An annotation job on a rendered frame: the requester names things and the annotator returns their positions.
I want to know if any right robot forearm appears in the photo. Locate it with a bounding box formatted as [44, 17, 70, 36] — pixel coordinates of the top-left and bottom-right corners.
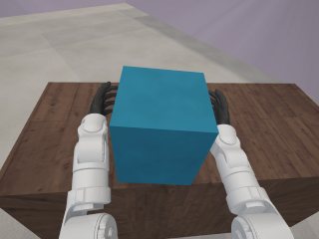
[210, 124, 294, 239]

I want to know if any carton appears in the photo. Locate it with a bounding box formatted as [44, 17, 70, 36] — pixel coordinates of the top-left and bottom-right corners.
[109, 66, 219, 185]

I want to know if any robot right upper arm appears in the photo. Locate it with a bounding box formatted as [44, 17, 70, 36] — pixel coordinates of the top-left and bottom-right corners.
[231, 212, 293, 239]

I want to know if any robot left upper arm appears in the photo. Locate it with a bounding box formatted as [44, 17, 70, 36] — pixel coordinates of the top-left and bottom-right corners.
[60, 212, 119, 239]

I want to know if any left robot forearm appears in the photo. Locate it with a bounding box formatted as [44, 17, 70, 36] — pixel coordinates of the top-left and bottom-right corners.
[59, 114, 112, 239]

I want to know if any robot left hand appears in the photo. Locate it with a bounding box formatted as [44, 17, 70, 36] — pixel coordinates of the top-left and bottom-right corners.
[88, 81, 119, 117]

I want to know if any robot right hand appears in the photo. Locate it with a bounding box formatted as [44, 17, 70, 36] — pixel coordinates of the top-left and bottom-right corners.
[208, 89, 230, 125]

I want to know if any pedestal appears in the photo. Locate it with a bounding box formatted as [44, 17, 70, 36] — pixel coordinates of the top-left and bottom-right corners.
[0, 82, 319, 239]

